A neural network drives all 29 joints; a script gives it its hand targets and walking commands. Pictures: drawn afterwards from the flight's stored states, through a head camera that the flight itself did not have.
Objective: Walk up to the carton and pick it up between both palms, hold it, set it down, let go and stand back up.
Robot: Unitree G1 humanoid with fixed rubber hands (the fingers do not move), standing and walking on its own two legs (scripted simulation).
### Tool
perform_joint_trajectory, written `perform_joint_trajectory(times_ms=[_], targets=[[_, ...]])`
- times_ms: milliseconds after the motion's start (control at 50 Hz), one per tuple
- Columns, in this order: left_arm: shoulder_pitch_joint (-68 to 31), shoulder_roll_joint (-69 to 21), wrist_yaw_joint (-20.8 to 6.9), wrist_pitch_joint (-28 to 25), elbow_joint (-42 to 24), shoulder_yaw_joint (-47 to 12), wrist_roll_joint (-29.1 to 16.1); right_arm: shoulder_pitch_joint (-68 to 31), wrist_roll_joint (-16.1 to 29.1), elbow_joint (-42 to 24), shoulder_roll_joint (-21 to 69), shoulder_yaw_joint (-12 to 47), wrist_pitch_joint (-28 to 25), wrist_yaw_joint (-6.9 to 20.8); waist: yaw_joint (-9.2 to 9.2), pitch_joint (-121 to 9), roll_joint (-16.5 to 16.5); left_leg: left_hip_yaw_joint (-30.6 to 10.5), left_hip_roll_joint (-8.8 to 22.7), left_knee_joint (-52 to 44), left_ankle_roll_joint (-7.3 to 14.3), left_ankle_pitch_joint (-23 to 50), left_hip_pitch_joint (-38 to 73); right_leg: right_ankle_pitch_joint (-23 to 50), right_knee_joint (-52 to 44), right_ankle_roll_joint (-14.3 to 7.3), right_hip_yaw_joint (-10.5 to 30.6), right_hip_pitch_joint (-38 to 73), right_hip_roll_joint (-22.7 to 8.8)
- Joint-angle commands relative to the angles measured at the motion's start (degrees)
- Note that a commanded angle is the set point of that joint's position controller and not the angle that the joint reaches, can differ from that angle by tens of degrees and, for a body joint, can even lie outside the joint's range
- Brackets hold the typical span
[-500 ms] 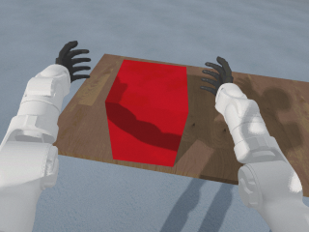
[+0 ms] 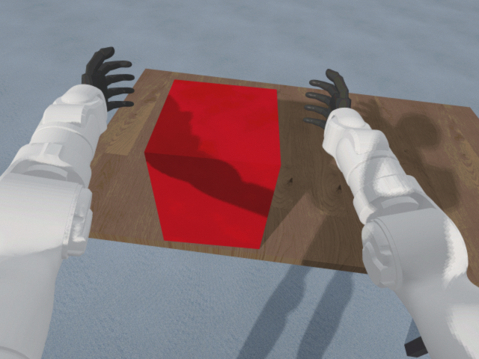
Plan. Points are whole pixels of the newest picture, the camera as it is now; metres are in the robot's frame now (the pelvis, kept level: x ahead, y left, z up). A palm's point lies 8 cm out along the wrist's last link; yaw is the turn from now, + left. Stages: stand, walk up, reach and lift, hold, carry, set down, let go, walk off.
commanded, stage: reach and lift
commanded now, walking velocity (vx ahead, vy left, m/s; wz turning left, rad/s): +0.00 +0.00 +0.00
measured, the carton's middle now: (218, 167) +0.48 +0.01 +0.05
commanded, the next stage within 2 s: none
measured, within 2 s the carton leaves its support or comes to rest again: neither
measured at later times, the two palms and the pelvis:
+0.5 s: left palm (118, 145) +0.47 +0.19 +0.12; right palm (317, 157) +0.44 -0.17 +0.12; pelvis +0.00 +0.00 -0.01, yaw +0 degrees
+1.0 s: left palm (132, 147) +0.47 +0.17 +0.12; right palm (297, 161) +0.43 -0.13 +0.11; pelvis +0.00 +0.01 -0.01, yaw +1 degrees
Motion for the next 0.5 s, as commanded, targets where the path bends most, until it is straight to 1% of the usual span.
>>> perform_joint_trajectory(times_ms=[0, 60, 100, 180, 260, 360, 440, 480], targets=[[-21.2, 4.6, -0.6, -5.5, -8.4, 0.8, 0.6, -20.8, -1.3, -8.9, -5.5, -1.6, -4.7, -0.6, -0.09, -26.8, 7.5, 0.3, -1.5, 0.7, -2.9, 20.5, 9.8, 18.7, 1.9, 0.3, 0.8, 11.9, 0.6], [-23.5, 4.8, 0.2, -8.2, -11.9, 1.7, 0.5, -21.6, -3.7, -13.1, -5.2, -4.2, -7.1, -0.7, 0.42, -31.8, 9.0, 0.6, -1.6, 2.4, -3.8, 21.0, 10.5, 18.7, 3.0, 0.3, 0.2, 9.5, 0.7], [-24.6, 4.8, 0.8, -9.4, -13.7, 2.5, 1.0, -21.7, -5.8, -15.2, -5.0, -6.1, -8.3, -0.7, 0.59, -35.4, 9.5, 0.8, -1.7, 3.4, -4.3, 21.2, 10.1, 20.0, 4.2, 0.5, 0.1, 9.0, 0.6], [-23.9, 4.7, 1.2, -11.1, -14.0, 4.4, 2.7, -20.4, -8.7, -16.4, -4.0, -8.1, -10.1, -0.8, 0.81, -40.0, 9.3, 1.3, -2.0, 4.5, -4.4, 21.3, 6.0, 24.4, 6.8, 1.3, 0.7, 11.7, 0.0], [-21.2, 4.1, 0.9, -12.8, -10.6, 5.4, 4.1, -18.4, -9.4, -14.4, -2.7, -8.0, -11.5, -0.8, 1.02, -39.9, 8.5, 1.4, -2.1, 4.3, -3.9, 20.1, 1.1, 26.5, 8.7, 2.1, 1.3, 14.6, -0.7], [-18.2, 2.7, 0.3, -15.6, -5.2, 4.9, 4.3, -16.1, -8.7, -9.6, -1.8, -6.7, -13.6, -0.3, 0.89, -36.1, 7.9, 1.0, -1.6, 4.3, -3.6, 19.0, -0.6, 24.1, 9.2, 1.9, 1.1, 12.6, -0.9], [-18.7, 0.7, 1.0, -18.0, -4.7, 3.7, 3.7, -16.1, -7.5, -6.9, -3.4, -5.9, -16.1, 1.1, 1.85, -35.9, 10.1, 0.5, -0.7, 6.5, -5.1, 23.0, 5.6, 19.3, 8.5, 0.8, -0.2, 4.7, 0.2], [-19.6, 0.0, 1.5, -18.7, -5.4, 3.3, 3.1, -16.8, -7.2, -6.8, -4.2, -5.8, -17.0, 1.6, 2.06, -37.0, 10.3, 0.3, -0.6, 7.9, -5.7, 25.1, 8.1, 18.4, 8.1, 0.5, -0.5, 2.1, 0.6]])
